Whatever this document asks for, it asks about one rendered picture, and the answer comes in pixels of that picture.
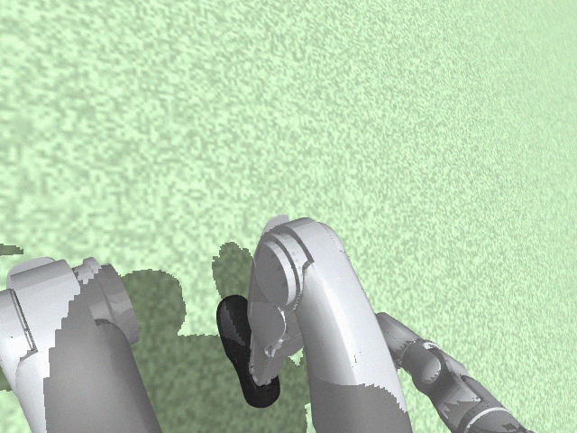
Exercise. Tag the right robot hand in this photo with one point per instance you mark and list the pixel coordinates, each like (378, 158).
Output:
(398, 337)

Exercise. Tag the right robot arm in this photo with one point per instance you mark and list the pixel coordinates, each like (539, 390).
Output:
(462, 403)

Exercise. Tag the right robot foot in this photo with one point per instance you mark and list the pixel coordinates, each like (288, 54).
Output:
(235, 333)

